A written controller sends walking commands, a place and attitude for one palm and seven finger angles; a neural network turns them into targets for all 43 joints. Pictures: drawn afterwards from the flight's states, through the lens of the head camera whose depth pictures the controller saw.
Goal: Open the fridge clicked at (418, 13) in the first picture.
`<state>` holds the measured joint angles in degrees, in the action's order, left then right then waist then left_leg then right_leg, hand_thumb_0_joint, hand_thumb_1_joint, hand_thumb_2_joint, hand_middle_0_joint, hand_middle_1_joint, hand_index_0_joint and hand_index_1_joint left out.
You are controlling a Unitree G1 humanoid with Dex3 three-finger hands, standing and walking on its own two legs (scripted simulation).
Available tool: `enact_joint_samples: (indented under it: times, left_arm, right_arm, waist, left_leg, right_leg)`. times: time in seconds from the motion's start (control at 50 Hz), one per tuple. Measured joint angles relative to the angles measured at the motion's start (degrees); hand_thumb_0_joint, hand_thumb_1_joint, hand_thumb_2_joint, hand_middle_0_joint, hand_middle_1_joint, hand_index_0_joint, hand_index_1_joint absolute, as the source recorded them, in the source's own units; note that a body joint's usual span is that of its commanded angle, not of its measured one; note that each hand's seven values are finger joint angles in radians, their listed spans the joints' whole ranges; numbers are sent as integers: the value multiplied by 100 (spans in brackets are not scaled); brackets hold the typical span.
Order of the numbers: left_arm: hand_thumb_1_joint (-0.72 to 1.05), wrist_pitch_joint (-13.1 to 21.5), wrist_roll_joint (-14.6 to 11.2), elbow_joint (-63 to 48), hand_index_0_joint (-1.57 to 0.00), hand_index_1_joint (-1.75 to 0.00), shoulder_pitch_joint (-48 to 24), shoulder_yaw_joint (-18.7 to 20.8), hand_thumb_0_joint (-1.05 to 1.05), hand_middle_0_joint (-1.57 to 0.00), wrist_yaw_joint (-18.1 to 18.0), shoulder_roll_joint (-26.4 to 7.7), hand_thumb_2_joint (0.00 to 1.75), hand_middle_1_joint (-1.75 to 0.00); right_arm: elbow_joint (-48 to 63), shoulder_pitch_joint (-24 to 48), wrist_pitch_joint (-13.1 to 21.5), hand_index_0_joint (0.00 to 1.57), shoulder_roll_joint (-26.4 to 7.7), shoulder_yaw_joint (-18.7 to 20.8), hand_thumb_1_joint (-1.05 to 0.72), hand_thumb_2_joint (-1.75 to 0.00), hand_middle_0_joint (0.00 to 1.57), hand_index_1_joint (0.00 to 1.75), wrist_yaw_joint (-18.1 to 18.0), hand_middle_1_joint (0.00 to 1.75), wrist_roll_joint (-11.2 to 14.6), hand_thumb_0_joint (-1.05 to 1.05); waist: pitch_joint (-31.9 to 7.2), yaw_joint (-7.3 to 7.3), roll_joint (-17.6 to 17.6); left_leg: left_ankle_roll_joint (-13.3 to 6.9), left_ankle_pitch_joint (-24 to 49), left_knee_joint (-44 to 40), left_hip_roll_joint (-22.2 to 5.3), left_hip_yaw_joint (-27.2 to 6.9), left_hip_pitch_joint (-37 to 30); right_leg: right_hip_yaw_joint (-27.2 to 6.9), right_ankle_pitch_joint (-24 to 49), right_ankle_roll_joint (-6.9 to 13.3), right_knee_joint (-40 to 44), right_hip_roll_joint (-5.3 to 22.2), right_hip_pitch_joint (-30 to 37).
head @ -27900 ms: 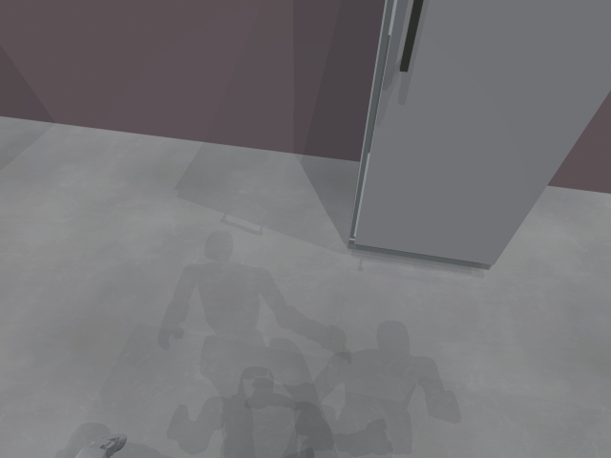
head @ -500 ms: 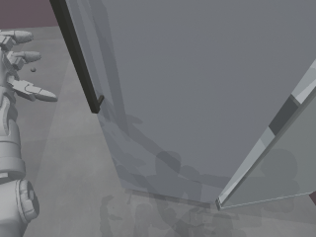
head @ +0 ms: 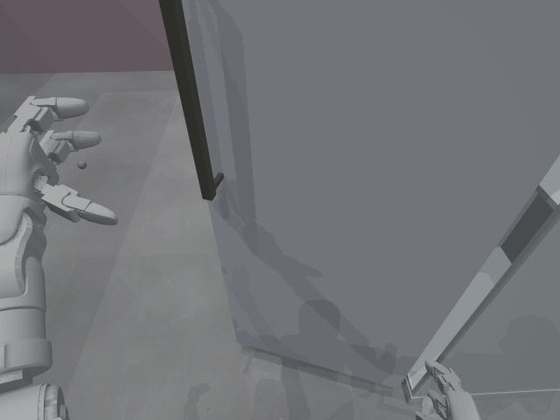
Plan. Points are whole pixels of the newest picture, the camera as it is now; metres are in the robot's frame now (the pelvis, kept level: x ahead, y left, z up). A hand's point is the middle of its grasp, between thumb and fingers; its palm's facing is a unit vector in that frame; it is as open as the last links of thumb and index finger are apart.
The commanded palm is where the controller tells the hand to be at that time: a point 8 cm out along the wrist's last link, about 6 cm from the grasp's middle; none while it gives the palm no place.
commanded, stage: slip the hand off the handle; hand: left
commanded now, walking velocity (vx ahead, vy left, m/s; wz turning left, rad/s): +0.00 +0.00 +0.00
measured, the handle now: (197, 98) +0.49 +0.18 +0.25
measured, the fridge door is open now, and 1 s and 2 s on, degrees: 71 71 71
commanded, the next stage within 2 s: draw the hand back to the body in 0.04 s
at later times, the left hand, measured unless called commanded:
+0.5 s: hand (69, 195) +0.29 +0.27 +0.22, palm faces -0.02 -1.00 -0.05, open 14.7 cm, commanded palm +0.25 +0.32 +0.21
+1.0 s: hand (42, 256) +0.23 +0.29 +0.18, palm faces +0.51 -0.82 -0.26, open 12.4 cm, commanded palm +0.18 +0.31 +0.19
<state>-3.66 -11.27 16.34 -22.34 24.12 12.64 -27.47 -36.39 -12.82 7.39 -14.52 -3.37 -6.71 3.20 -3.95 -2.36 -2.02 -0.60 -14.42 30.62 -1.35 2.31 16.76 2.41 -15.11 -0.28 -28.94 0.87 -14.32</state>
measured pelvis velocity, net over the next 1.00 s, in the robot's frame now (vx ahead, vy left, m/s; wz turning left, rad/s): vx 0.00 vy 0.01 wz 0.00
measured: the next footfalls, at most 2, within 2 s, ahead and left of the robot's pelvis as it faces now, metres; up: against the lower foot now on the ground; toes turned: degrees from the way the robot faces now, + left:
none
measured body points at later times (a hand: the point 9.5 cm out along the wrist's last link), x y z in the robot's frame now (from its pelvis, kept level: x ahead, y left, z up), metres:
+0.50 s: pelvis +0.00 -0.01 +0.00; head -0.04 -0.02 +0.45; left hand +0.28 +0.33 +0.23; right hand +0.18 -0.25 -0.06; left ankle +0.02 +0.11 -0.74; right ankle +0.00 -0.12 -0.74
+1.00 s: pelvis +0.00 +0.01 +0.01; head -0.02 -0.01 +0.46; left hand +0.20 +0.33 +0.20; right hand +0.18 -0.20 -0.08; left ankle +0.02 +0.11 -0.74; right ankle +0.00 -0.12 -0.74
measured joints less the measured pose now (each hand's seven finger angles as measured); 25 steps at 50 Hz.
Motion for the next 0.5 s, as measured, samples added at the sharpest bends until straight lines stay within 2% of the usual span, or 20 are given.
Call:
enact_joint_samples:
  times: [0.08, 0.18, 0.22, 0.26, 0.36, 0.42, 0.5]
  left_arm:
    - [-55, -43, 18, -170, -26, -116, 179, 44, -1, -26, -81, 36, 20, -115]
    - [-55, 92, 68, -229, -26, -116, 98, 27, -1, -26, -132, 53, 20, -115]
    - [-55, -75, -109, -34, -26, -116, -45, -10, -1, -25, 159, 0, 20, -115]
    - [-55, -426, -251, 150, -25, -116, -109, -63, -1, -25, 547, -113, 20, -115]
    - [-55, -1113, -590, 352, -25, -116, 108, 43, -1, -25, 1490, -409, 20, -115]
    - [-55, -1189, -774, 207, -25, -116, 376, 233, -2, -25, 1820, -495, 20, -115]
    - [-55, -1105, -932, -240, -25, -116, 805, 442, -1, -26, 1839, -450, 20, -115]
  right_arm:
    - [28, 72, 35, 20, 52, -63, -90, -90, 21, 30, -2, 30, -16, 1]
    - [-78, 56, 106, 20, 79, -116, -90, -90, 21, 30, -45, 30, -44, 1]
    - [-155, 37, 121, 20, 48, -163, -90, -90, 21, 30, -98, 30, 22, 1]
    - [-194, 9, 120, 20, 2, -205, -90, -90, 21, 30, -150, 30, 80, 1]
    - [-101, -42, 149, 20, -147, -236, -90, -90, 21, 30, -116, 30, 137, 1]
    - [37, -84, 154, 20, -213, -202, -90, -90, 21, 30, 5, 30, 144, 1]
    - [211, -143, 168, 20, -247, -136, -90, -90, 21, 30, 154, 30, 157, 1]
  waist:
    - [55, -42, 22]
    - [154, -94, 63]
    - [194, -94, 44]
    - [189, -69, 5]
    - [98, 68, -108]
    - [43, 103, -117]
    - [-2, 49, -78]
  left_leg:
    - [20, 39, -36, -7, -23, -52]
    - [51, 68, -27, -22, -106, -58]
    - [58, 87, -56, -22, -145, -108]
    - [56, 108, -111, -23, -153, -174]
    - [43, 110, -213, -25, -67, -338]
    - [39, 82, -215, -28, -9, -400]
    - [43, 43, -183, -40, 32, -448]
  right_leg:
    - [22, 16, 21, 10, -9, 46]
    - [103, 29, 55, 27, -29, 94]
    - [142, 47, 66, 80, -34, 170]
    - [150, 75, 68, 153, -38, 246]
    - [66, 87, 50, 209, -37, 353]
    - [7, 55, 38, 167, -37, 372]
    - [-35, 24, 37, 121, -47, 398]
